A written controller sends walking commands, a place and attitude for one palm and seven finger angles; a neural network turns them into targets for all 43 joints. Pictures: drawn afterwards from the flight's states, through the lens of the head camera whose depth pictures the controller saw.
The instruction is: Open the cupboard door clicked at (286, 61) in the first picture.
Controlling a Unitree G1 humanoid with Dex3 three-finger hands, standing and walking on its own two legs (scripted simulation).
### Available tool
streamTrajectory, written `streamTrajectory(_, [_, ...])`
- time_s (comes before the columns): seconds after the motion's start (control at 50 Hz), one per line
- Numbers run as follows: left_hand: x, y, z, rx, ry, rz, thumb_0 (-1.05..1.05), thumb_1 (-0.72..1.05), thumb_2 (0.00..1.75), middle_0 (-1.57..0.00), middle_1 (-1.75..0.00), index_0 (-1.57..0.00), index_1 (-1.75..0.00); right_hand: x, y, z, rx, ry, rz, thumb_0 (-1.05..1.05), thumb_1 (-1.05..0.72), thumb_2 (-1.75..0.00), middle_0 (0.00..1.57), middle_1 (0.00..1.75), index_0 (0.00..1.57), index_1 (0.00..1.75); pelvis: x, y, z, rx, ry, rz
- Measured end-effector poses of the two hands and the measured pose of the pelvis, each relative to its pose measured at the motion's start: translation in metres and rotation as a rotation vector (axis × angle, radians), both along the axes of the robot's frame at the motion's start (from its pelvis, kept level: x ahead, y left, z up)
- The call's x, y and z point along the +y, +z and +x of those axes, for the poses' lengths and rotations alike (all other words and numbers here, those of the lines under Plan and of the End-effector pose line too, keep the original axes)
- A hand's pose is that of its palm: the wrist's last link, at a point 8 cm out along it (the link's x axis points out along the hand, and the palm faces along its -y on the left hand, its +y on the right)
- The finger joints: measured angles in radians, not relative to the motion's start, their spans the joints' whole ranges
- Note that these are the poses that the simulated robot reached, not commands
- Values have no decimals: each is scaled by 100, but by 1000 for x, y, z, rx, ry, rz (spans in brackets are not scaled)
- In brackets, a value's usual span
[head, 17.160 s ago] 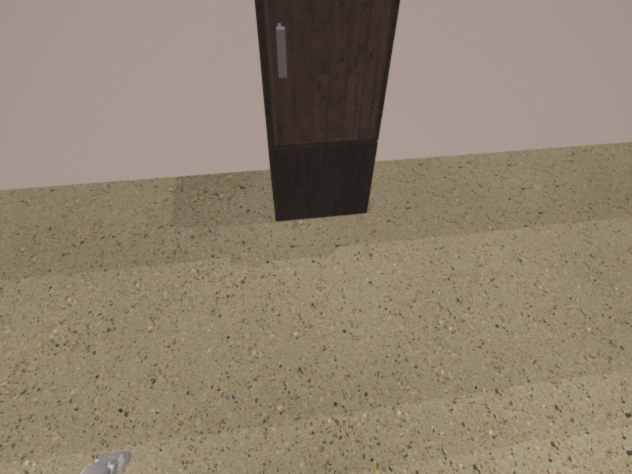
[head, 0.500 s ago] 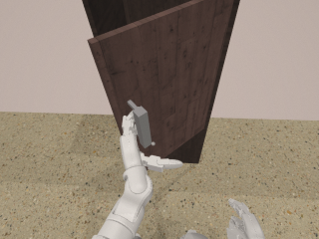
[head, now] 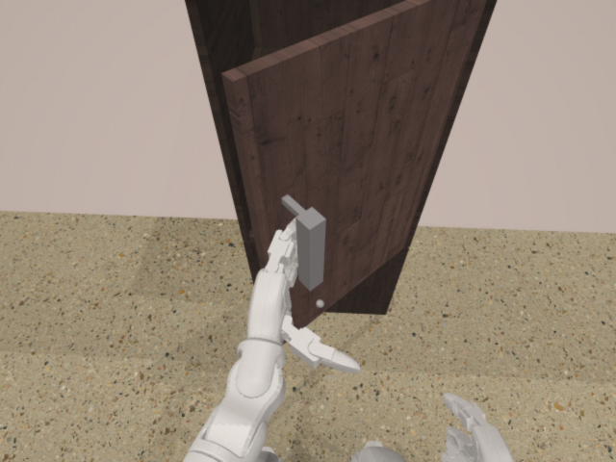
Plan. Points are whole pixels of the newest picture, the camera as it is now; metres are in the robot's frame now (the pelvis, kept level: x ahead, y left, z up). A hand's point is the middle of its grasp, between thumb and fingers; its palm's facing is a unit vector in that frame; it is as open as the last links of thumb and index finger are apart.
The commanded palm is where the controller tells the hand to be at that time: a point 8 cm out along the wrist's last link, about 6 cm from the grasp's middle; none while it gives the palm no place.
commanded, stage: slide the hand sideways off the handle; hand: left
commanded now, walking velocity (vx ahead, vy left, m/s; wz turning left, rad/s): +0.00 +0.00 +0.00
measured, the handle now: (300, 243) +0.38 +0.03 +0.07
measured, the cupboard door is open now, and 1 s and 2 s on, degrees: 43 44 44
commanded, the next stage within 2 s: draw the hand back to the body in 0.76 s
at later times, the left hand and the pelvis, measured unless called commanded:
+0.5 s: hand (289, 340) +0.25 +0.04 +0.06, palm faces -0.07 -1.00 -0.01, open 16.3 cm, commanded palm +0.23 +0.09 +0.06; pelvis +0.02 -0.01 +0.00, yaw +0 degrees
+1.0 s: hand (255, 358) +0.23 +0.07 +0.08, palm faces -0.05 -1.00 -0.07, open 16.3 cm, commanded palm +0.20 +0.14 +0.09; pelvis +0.01 -0.04 -0.01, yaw +1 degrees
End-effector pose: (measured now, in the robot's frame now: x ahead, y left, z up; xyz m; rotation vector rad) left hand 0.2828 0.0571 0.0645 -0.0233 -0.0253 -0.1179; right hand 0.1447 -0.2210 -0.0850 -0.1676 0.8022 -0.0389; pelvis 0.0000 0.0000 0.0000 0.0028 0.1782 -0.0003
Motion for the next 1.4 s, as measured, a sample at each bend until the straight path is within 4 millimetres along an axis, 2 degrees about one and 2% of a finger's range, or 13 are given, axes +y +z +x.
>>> streamTrajectory(0.26, [23,-2,-26,30,31,23,-1,-51,30,-14,-30,-14,-30,10,7,29,-46,11,17,1,-90,-90,20,30,20,30,1,0,12,-10,-1,-8])
streamTrajectory(0.46, [29,3,-43,39,40,27,-1,-50,30,-15,-30,-15,-30,4,10,48,-85,35,17,1,-90,-90,20,30,20,30,-10,-2,19,1,6,-2])
streamTrajectory(0.64, [45,1,-63,59,81,45,-1,-50,30,-15,-30,-15,-30,-13,8,53,-111,37,3,1,-90,-90,20,30,20,30,-24,-5,21,6,16,4])
streamTrajectory(0.9, [55,1,-74,50,62,61,-1,-50,30,-15,-30,-15,-30,-37,1,43,-125,13,-21,1,-90,-90,20,30,20,30,-38,-12,15,19,23,9])
streamTrajectory(0.98, [63,11,-75,28,63,80,-1,-50,30,-15,-30,-15,-30,-40,3,38,-128,-3,-23,1,-90,-90,20,30,20,30,-39,-10,14,9,19,10])
streamTrajectory(1.12, [91,40,-82,-4,100,104,-1,-50,30,-15,-30,-15,-30,-36,17,36,-158,-22,-14,1,-90,-90,20,30,20,30,-33,2,17,-27,18,3])
streamTrajectory(1.28, [111,50,-91,23,76,93,-1,-50,30,-15,-30,-15,-30,-22,38,45,-226,-6,-32,1,-90,-90,20,30,20,30,-21,11,18,-64,18,-11])
streamTrajectory(1.4, [139,68,-90,-13,123,145,-1,-46,32,-15,-30,-16,-30,-7,49,53,-259,5,-36,1,-90,-90,20,30,20,30,-12,16,21,-90,17,-21])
